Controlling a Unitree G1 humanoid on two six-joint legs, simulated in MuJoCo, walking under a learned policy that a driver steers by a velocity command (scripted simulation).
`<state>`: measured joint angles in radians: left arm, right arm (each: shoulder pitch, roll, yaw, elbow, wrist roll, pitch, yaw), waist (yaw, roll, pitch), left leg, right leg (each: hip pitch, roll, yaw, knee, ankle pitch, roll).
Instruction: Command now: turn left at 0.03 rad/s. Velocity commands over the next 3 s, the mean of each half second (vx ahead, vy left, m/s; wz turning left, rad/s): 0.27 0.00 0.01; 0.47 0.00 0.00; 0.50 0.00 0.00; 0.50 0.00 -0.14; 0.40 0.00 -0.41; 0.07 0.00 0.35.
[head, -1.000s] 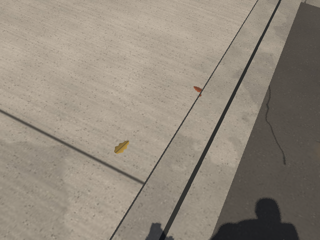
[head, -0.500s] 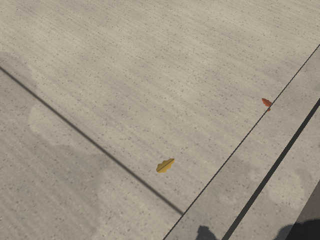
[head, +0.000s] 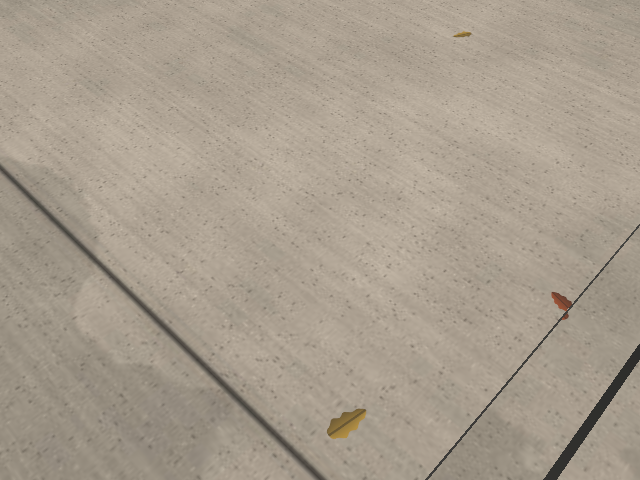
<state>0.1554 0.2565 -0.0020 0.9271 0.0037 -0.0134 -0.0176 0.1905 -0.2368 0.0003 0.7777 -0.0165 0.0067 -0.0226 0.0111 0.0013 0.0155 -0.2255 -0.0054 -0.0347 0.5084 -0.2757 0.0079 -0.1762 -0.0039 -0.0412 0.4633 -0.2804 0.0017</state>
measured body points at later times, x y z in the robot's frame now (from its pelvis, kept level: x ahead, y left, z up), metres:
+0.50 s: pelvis +0.12 -0.03 +0.00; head +0.14 -0.04 +0.45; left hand +0.04 +0.21 -0.14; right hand +0.27 -0.28 -0.12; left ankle +0.15 +0.10 -0.60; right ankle -0.01 -0.12 -0.74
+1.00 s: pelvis +0.39 +0.01 +0.04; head +0.39 +0.01 +0.49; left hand +0.54 +0.27 -0.06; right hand +0.39 -0.26 -0.09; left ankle +0.38 +0.08 -0.70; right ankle +0.50 -0.17 -0.62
